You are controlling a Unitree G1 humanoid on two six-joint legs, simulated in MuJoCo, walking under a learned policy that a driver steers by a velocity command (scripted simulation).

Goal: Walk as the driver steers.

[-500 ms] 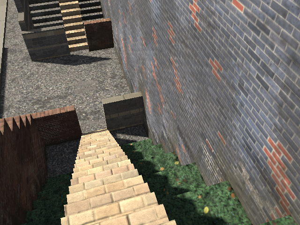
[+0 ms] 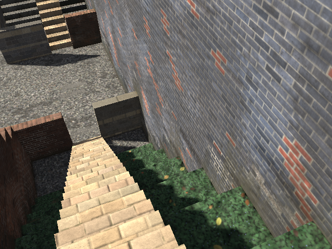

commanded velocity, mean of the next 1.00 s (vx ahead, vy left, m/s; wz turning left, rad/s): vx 0.49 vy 0.00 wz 0.44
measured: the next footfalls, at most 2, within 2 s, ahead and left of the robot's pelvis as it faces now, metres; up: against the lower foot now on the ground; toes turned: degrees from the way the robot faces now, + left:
right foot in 0.12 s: +0.14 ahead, -0.13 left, -0.21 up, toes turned -3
left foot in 0.62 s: +0.29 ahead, +0.12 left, -0.43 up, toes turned +12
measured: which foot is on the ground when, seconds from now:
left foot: down 0.00-0.12, up 0.14-0.60, down 0.62-1.00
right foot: up 0.00-0.10, down 0.12-0.62, up 0.64-1.00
